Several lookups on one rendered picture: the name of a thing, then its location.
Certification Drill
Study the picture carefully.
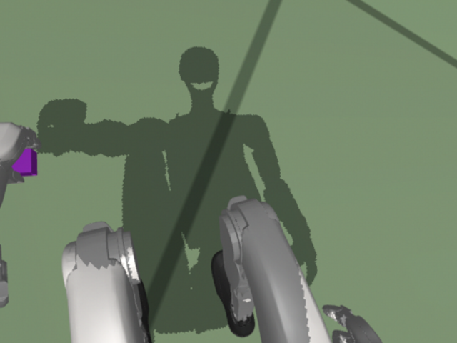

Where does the left robot hand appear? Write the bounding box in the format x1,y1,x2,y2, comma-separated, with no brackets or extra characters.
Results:
0,122,41,184

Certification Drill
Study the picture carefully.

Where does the right robot foot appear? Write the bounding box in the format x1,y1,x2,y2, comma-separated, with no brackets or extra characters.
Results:
211,250,255,337

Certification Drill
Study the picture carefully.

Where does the left robot foot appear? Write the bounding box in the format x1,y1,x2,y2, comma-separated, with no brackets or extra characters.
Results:
137,280,152,343

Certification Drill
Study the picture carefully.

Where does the small box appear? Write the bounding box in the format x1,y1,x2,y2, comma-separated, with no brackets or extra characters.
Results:
12,149,37,176

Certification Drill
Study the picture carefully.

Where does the right robot hand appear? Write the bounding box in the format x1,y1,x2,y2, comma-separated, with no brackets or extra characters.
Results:
322,305,383,343

